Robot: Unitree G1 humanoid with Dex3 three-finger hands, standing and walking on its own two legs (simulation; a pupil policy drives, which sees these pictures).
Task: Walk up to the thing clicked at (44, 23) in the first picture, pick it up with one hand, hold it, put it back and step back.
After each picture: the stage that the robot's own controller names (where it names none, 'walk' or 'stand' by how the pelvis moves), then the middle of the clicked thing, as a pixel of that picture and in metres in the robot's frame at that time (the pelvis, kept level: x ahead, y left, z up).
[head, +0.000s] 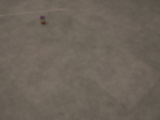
stand; (43, 20) +1.89 +0.48 -0.72
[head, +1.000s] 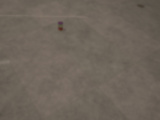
walk; (60, 26) +1.80 +0.16 -0.70
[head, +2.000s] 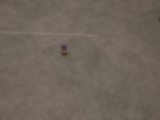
walk; (64, 50) +1.24 +0.12 -0.71
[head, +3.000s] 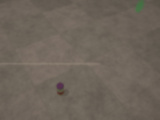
walk; (60, 89) +0.80 +0.14 -0.72
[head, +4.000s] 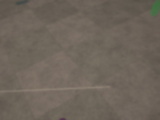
walk; out of the picture +0.48 +0.20 -0.70
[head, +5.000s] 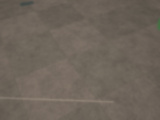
stand; out of the picture +0.38 +0.14 -0.71
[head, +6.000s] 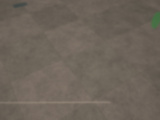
stand; out of the picture +0.36 +0.16 -0.73
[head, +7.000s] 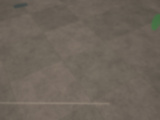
stand; out of the picture +0.36 +0.17 -0.73
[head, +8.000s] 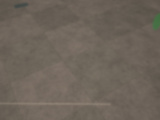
stand; out of the picture +0.35 +0.17 -0.73
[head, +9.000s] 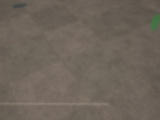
stand; out of the picture +0.35 +0.17 -0.73
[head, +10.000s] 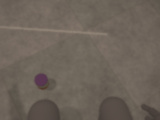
go down; (42, 82) +0.42 +0.17 -0.43
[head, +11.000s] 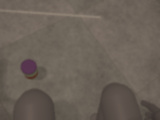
go down; (30, 70) +0.45 +0.19 -0.31
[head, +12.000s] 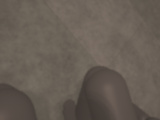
close in; out of the picture +0.43 +0.23 -0.23
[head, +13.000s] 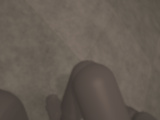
close; out of the picture +0.43 +0.24 -0.23
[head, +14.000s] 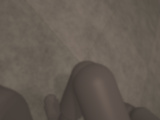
lift; out of the picture +0.40 +0.21 -0.23
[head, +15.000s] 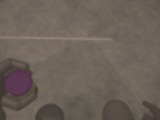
lift; (23, 87) +0.33 +0.18 -0.02
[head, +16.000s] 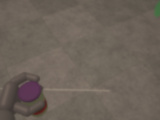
hold; (34, 99) +0.31 +0.16 +0.01
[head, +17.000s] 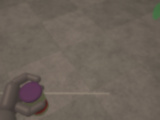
hold; (35, 99) +0.31 +0.16 +0.01
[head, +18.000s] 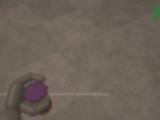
crouch; (39, 99) +0.31 +0.15 +0.01
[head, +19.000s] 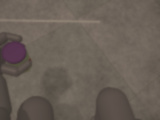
crouch; (18, 58) +0.44 +0.17 -0.08
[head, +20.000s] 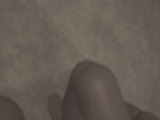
lower; out of the picture +0.44 +0.26 -0.23
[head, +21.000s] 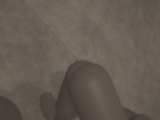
lower; out of the picture +0.44 +0.26 -0.24
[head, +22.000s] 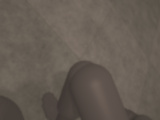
lower; out of the picture +0.44 +0.26 -0.23
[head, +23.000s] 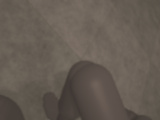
lower; out of the picture +0.45 +0.26 -0.23
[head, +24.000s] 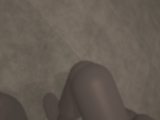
loosen; out of the picture +0.43 +0.22 -0.23
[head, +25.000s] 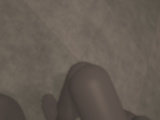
withdraw; out of the picture +0.44 +0.23 -0.24
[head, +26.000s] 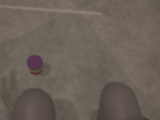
walk; (35, 65) +0.46 +0.17 -0.31
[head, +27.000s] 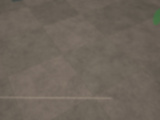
stand; out of the picture +0.37 +0.12 -0.65
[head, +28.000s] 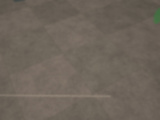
stand; out of the picture +0.39 +0.14 -0.66
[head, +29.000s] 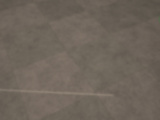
stand; out of the picture +0.39 +0.14 -0.68
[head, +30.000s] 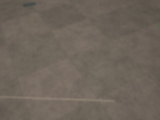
walk; out of the picture +0.39 +0.14 -0.72
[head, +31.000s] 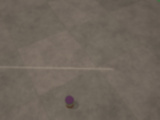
walk; (69, 102) +0.54 +0.09 -0.70
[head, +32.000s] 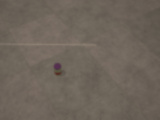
walk; (57, 69) +0.85 +0.16 -0.70
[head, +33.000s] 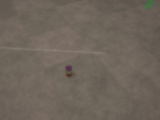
stand; (68, 71) +1.01 +0.12 -0.71
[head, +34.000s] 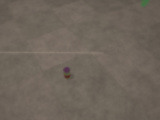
stand; (67, 73) +1.00 +0.13 -0.73
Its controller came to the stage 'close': yes
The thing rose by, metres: 0.73
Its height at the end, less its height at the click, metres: +0.00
